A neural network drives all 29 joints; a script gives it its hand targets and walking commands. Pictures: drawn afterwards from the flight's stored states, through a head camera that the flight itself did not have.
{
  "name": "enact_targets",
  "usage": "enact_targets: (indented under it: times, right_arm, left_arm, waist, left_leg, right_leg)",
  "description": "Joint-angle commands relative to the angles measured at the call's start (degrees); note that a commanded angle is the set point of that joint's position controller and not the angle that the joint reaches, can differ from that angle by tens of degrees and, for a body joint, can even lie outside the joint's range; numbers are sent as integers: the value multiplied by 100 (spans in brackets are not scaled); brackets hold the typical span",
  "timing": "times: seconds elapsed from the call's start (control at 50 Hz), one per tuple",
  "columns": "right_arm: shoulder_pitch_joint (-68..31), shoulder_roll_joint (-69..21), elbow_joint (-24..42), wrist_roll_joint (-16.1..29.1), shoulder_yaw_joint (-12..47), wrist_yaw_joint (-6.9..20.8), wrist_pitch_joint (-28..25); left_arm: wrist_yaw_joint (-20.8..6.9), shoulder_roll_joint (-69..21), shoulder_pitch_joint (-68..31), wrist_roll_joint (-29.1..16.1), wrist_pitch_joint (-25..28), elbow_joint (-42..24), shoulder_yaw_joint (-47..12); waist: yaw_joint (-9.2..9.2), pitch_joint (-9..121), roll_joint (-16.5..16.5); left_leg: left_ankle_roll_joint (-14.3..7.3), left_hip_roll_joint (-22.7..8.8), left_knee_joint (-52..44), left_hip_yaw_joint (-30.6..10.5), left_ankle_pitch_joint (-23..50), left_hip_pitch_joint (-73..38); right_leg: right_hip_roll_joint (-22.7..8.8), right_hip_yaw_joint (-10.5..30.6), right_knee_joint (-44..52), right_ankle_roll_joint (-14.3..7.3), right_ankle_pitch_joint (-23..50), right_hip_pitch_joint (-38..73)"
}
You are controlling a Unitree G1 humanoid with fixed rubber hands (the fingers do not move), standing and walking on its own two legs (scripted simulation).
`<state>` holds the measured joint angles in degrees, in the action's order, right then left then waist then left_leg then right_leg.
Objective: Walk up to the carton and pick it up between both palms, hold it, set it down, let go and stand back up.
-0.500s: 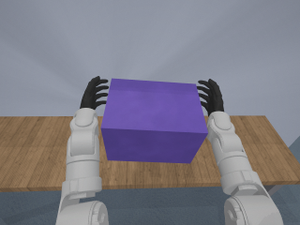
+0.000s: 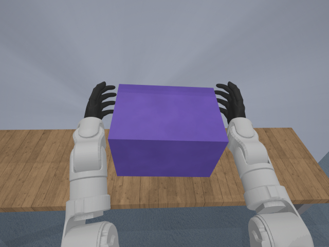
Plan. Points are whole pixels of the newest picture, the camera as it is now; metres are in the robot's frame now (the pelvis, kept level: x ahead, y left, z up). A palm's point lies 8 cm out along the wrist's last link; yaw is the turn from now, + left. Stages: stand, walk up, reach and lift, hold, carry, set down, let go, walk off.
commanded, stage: reach and lift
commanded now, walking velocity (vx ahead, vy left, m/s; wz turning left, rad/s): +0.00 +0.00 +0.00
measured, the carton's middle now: (165, 131) +0.36 +0.00 +0.12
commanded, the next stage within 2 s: hold in 0.06 s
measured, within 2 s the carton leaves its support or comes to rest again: neither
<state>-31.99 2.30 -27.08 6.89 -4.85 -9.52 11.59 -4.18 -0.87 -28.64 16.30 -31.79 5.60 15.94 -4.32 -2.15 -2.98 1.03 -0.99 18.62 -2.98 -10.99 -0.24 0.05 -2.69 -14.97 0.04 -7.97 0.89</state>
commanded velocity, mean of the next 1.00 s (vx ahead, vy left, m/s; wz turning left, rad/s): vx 0.00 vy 0.00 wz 0.00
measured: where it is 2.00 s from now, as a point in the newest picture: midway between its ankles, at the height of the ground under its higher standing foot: outside the picture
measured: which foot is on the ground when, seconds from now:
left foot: down 0.00-1.00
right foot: down 0.00-1.00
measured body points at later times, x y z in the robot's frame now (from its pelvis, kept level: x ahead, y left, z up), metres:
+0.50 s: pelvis -0.01 +0.00 +0.00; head -0.06 +0.02 +0.45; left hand +0.36 +0.17 +0.19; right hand +0.36 -0.16 +0.19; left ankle +0.00 +0.13 -0.75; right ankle +0.01 -0.12 -0.75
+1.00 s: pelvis -0.01 -0.01 +0.00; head -0.05 +0.02 +0.45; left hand +0.36 +0.17 +0.19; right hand +0.37 -0.16 +0.19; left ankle +0.00 +0.13 -0.75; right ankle +0.01 -0.12 -0.75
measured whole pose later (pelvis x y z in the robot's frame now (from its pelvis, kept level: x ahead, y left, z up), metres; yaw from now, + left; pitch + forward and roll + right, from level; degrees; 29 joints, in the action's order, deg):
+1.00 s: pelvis -0.01 -0.01 +0.00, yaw +1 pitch -8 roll -1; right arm -34.5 2.3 -25.0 8.1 -4.1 -10.2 15.9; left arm -5.5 -0.3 -29.7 16.8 -37.2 1.6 17.2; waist -4.3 -1.9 -3.2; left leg 1.5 -1.0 18.9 -3.9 -10.6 -0.1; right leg 0.1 -3.6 -15.7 -0.3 -8.2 0.9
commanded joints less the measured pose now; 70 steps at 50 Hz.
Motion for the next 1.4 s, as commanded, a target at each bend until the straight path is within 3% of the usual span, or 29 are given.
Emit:
enact_targets:
  times: [0.0, 0.14, 0.26, 0.44, 0.46, 0.56, 0.62, 0.7, 0.76, 0.82, 0.84, 0.9, 0.96, 1.02, 1.06, 1.1, 1.16, 1.22, 1.26, 1.3, 1.32, 1.38]
  right_arm:
    - [-3840, -2668, 1510, 263, 2403, 658, -333]
    - [-3888, -2712, 1203, 247, 2257, 641, -174]
    - [-4106, -2743, 1378, 300, 2251, 655, -131]
    - [-4397, -2813, 1130, 249, 2087, 713, -31]
    - [-4479, -2879, 1347, 265, 2183, 703, -49]
    - [-4170, -2814, 917, 234, 2082, 687, 38]
    - [-4292, -2769, 1257, 340, 2169, 651, 7]
    - [-4094, -2782, 1238, 328, 2176, 647, 31]
    - [-4223, -2801, 1588, 469, 2376, 620, 16]
    - [-3993, -2758, 1470, 404, 2347, 626, 84]
    - [-4031, -2664, 1328, 355, 2220, 628, 123]
    - [-4235, -2799, 1839, 460, 2405, 620, 55]
    - [-3926, -2704, 1717, 515, 2492, 591, 145]
    - [-3863, -2651, 1607, 498, 2455, 597, 184]
    - [-3735, -2653, 1707, 557, 2516, 584, 204]
    - [-3932, -2713, 1931, 586, 2562, 581, 174]
    - [-3716, -2662, 1863, 584, 2586, 579, 205]
    - [-3958, -2685, 1855, 515, 2466, 589, 196]
    - [-4046, -2661, 1667, 481, 2431, 609, 219]
    - [-4019, -2677, 1545, 407, 2347, 628, 226]
    - [-4140, -2743, 1734, 434, 2417, 631, 175]
    - [-4029, -2731, 1744, 533, 2483, 607, 190]
  left_arm:
    - [-694, -2508, -2959, -635, 93, -321, -2516]
    - [-738, -2484, -3170, -581, 1, -201, -2414]
    - [-753, -2553, -3374, -666, -81, -440, -2501]
    - [-722, -2558, -3662, -623, -179, -145, -2310]
    - [-715, -2539, -3682, -666, -172, -239, -2337]
    - [-761, -2481, -3541, -512, -250, -160, -2164]
    - [-761, -2485, -3476, -579, -278, -296, -2288]
    - [-755, -2518, -3466, -658, -260, -491, -2400]
    - [-747, -2522, -3318, -666, -296, -673, -2454]
    - [-757, -2473, -3312, -708, -307, -734, -2508]
    - [-762, -2389, -3413, -639, -317, -548, -2398]
    - [-739, -2495, -3346, -777, -311, -792, -2550]
    - [-738, -2481, -3182, -756, -335, -888, -2566]
    - [-737, -2386, -3209, -729, -377, -881, -2548]
    - [-764, -2411, -2973, -691, -423, -944, -2552]
    - [-788, -2451, -3059, -744, -408, -980, -2559]
    - [-794, -2418, -2951, -732, -407, -1014, -2590]
    - [-797, -2426, -3274, -782, -401, -1007, -2608]
    - [-776, -2377, -3322, -688, -400, -865, -2486]
    - [-801, -2382, -3330, -701, -408, -699, -2436]
    - [-796, -2394, -3318, -702, -394, -764, -2424]
    - [-759, -2493, -3236, -779, -399, -862, -2611]
  waist:
    - [0, 1893, 286]
    - [-79, 1658, 392]
    - [-72, 1856, 446]
    - [0, 1721, 389]
    - [1, 1888, 282]
    - [-7, 1584, 369]
    - [-40, 1849, 394]
    - [-75, 1813, 436]
    - [-29, 1917, 419]
    - [-79, 1750, 471]
    - [-82, 1545, 441]
    - [-22, 1939, 370]
    - [-54, 1903, 425]
    - [-41, 1758, 467]
    - [-46, 1811, 506]
    - [-49, 1909, 323]
    - [-66, 1822, 400]
    - [-84, 1838, 458]
    - [0, 1684, 477]
    - [-31, 1617, 366]
    - [39, 1782, 353]
    - [-67, 1935, 429]
  left_leg:
    - [0, 364, -194, 449, 1696, -61]
    - [-3, 389, -274, 445, 1390, 21]
    - [-3, 382, -279, 443, 1328, 67]
    - [-58, 360, -404, 475, 774, 297]
    - [-77, 381, -389, 493, 840, 310]
    - [-61, 404, -424, 529, 830, 272]
    - [-41, 408, -323, 479, 1174, 152]
    - [0, 400, -292, 470, 1216, 152]
    - [4, 422, -251, 469, 1408, 111]
    - [31, 405, -254, 455, 1411, 80]
    - [24, 415, -309, 445, 1095, 220]
    - [27, 389, -216, 443, 1498, 112]
    - [87, 403, -152, 420, 1810, -57]
    - [85, 406, -163, 427, 1629, 9]
    - [88, 407, -178, 440, 1714, 4]
    - [44, 408, -170, 417, 1705, 11]
    - [73, 418, -163, 419, 1815, -30]
    - [82, 397, -185, 439, 1561, 49]
    - [74, 402, -231, 435, 1462, 88]
    - [24, 391, -297, 435, 1187, 193]
    - [19, 398, -287, 477, 1222, 169]
    - [85, 385, -176, 409, 1677, -57]
  right_leg:
    - [276, -301, -4, 129, 1269, 756]
    - [246, -302, 29, 112, 973, 665]
    - [252, -326, 31, 97, 740, 653]
    - [218, -302, 96, 83, 220, 590]
    - [223, -317, 68, 106, 330, 682]
    - [204, -322, 89, 107, 346, 689]
    - [222, -327, 59, 115, 745, 818]
    - [245, -322, 11, 88, 689, 765]
    - [247, -316, -35, 131, 928, 851]
    - [256, -315, -12, 102, 793, 699]
    - [234, -316, 23, 100, 571, 646]
    - [258, -304, -41, 127, 916, 776]
    - [304, -322, -36, 108, 1065, 764]
    - [273, -295, -36, 94, 911, 644]
    - [263, -279, -50, 106, 1162, 820]
    - [266, -285, -58, 152, 1216, 834]
    - [287, -277, -68, 111, 1293, 810]
    - [262, -305, -58, 114, 926, 715]
    - [261, -302, -23, 114, 710, 591]
    - [247, -296, 25, 92, 581, 616]
    - [248, -294, 12, 105, 609, 678]
    - [301, -291, -39, 91, 943, 658]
